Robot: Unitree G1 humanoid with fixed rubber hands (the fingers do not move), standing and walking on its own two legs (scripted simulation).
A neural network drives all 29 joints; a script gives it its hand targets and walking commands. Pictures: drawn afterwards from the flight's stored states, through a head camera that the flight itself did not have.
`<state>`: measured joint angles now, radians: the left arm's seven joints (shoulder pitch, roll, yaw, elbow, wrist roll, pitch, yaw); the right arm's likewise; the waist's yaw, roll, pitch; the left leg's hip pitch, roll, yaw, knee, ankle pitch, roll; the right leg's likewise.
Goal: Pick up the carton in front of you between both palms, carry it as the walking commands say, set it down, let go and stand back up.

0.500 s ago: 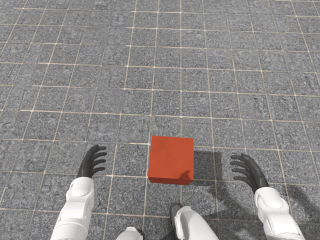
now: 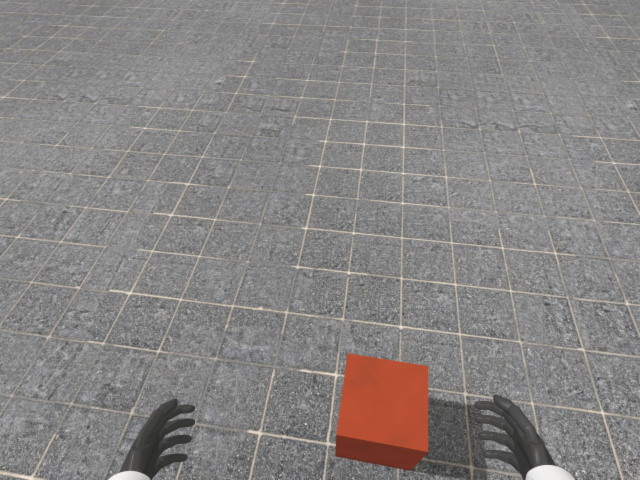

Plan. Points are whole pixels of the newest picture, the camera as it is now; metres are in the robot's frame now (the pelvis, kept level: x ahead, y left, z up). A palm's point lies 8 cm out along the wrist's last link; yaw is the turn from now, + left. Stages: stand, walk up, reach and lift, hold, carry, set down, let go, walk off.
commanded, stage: let go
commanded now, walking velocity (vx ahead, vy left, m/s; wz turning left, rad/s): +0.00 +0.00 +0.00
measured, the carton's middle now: (379, 413) +0.38 -0.12 -0.65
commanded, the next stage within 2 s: stand in 0.26 s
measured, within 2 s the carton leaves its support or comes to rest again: neither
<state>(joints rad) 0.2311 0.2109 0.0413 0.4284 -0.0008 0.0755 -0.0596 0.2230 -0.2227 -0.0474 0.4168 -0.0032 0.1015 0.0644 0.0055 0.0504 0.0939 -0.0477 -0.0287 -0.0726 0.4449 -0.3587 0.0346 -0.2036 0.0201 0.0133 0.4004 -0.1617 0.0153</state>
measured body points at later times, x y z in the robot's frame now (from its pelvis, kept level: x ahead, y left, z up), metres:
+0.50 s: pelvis +0.01 -0.02 -0.01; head +0.02 -0.04 +0.44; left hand +0.15 +0.27 -0.09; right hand +0.16 -0.30 -0.11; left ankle -0.07 +0.10 -0.74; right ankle +0.03 -0.13 -0.74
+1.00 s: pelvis +0.01 -0.03 -0.01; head +0.02 -0.05 +0.44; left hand +0.12 +0.27 -0.11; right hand +0.15 -0.32 -0.11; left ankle -0.07 +0.10 -0.74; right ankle +0.03 -0.13 -0.74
